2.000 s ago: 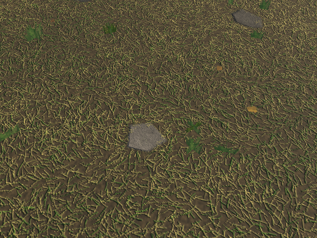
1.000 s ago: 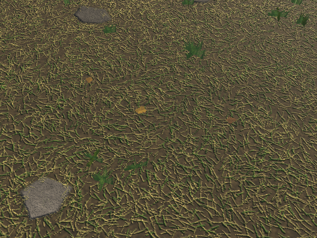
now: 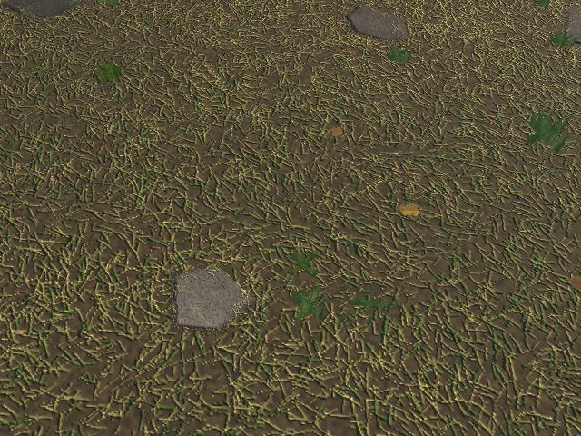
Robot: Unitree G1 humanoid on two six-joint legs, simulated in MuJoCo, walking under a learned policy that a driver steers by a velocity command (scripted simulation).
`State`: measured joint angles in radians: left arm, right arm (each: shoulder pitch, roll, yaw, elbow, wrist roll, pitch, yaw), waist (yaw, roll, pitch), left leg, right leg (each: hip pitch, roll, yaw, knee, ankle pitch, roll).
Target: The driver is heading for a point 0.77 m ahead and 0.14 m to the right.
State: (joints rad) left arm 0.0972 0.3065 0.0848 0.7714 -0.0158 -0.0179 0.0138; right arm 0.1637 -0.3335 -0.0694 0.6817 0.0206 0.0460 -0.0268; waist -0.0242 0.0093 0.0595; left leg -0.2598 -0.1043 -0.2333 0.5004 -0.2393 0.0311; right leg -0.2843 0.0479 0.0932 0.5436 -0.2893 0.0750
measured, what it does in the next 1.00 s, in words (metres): walks ahead: right foot, then left foot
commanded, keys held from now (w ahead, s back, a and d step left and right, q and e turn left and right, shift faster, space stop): no key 0.22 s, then w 0.20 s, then w+e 0.58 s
